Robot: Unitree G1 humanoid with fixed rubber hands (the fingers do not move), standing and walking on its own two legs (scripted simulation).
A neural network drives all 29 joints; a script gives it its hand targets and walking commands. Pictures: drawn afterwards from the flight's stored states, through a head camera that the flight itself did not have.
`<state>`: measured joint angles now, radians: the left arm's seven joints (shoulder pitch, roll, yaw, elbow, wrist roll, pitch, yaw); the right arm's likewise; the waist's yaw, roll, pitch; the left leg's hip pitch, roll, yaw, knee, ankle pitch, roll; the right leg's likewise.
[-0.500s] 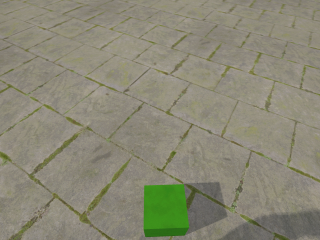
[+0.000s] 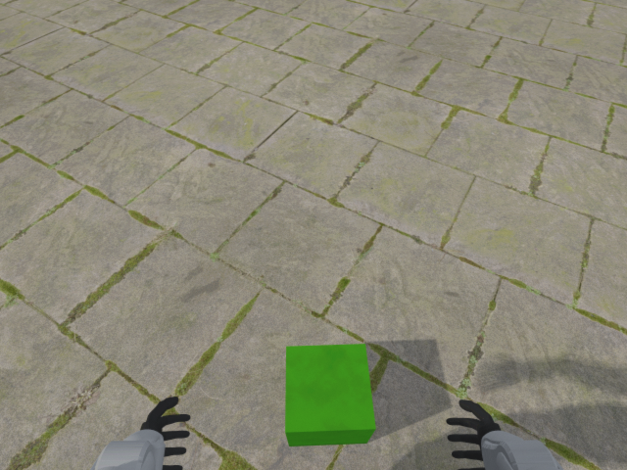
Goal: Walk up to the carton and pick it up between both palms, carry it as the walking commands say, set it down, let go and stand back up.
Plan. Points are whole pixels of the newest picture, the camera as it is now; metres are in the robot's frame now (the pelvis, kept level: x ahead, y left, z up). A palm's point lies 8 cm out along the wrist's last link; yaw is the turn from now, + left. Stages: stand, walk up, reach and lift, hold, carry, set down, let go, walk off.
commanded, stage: reach and lift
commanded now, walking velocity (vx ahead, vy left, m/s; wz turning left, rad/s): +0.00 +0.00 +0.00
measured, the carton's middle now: (326, 395) +0.39 -0.04 -0.65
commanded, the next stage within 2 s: none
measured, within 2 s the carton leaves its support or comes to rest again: neither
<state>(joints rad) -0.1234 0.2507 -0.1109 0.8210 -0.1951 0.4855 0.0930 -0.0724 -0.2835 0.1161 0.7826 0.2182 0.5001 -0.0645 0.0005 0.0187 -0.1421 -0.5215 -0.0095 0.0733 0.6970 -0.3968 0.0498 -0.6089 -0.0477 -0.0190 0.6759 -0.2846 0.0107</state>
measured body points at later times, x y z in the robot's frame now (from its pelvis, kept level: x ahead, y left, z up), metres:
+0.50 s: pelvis -0.07 -0.06 -0.04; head +0.06 -0.05 +0.39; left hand +0.16 +0.19 -0.16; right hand +0.16 -0.23 -0.16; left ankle -0.04 +0.09 -0.72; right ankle +0.02 -0.16 -0.72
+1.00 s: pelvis -0.12 -0.07 -0.09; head +0.10 -0.05 +0.31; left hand +0.31 +0.17 -0.18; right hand +0.31 -0.21 -0.18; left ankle -0.04 +0.09 -0.72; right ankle +0.02 -0.16 -0.72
